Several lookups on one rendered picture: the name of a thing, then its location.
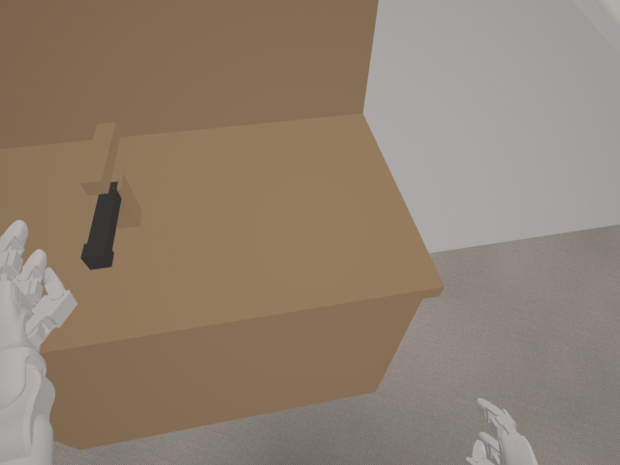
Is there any left robot forearm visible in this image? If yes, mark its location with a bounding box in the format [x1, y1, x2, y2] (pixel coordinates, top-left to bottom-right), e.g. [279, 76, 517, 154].
[0, 347, 55, 465]

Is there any left robot hand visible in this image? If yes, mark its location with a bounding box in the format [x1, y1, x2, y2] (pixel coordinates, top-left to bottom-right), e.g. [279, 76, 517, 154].
[0, 220, 78, 353]

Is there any counter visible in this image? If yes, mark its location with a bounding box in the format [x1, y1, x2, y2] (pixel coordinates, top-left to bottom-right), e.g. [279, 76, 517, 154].
[0, 0, 445, 450]

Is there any right robot hand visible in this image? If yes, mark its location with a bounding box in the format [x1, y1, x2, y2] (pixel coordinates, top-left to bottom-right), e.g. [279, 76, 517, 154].
[466, 398, 538, 465]

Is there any tap lever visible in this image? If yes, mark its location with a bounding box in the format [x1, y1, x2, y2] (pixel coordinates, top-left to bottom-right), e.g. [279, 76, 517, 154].
[81, 181, 121, 270]

